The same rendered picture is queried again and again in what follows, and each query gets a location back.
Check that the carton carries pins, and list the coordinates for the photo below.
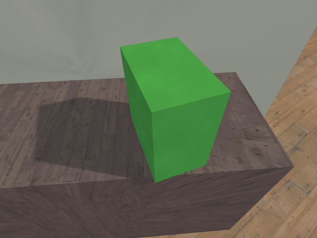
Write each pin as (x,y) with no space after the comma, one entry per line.
(176,105)

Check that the pedestal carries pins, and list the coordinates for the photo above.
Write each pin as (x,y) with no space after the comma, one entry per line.
(72,165)

